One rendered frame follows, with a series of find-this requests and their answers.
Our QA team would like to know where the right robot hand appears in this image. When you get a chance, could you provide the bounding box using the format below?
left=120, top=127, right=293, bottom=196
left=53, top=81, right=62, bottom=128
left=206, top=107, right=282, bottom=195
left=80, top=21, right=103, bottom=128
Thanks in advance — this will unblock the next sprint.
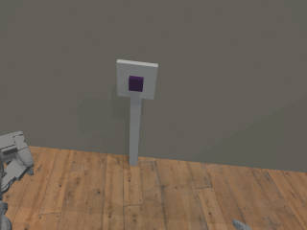
left=232, top=219, right=251, bottom=230

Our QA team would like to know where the robot left forearm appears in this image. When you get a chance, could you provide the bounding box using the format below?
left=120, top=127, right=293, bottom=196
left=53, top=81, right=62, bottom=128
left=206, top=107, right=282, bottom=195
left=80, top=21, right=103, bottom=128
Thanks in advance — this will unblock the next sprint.
left=0, top=200, right=12, bottom=230

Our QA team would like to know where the panel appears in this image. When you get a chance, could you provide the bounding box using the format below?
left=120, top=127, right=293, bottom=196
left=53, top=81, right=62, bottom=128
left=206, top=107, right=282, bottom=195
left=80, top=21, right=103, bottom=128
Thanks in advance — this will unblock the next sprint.
left=116, top=59, right=158, bottom=166

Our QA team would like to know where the button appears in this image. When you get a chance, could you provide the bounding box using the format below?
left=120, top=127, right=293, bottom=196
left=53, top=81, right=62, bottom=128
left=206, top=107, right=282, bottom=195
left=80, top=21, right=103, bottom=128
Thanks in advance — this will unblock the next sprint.
left=129, top=76, right=144, bottom=92

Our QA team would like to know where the left robot hand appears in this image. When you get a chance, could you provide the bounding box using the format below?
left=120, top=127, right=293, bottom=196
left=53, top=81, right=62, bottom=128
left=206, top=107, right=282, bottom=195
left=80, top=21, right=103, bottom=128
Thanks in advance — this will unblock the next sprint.
left=0, top=130, right=35, bottom=201

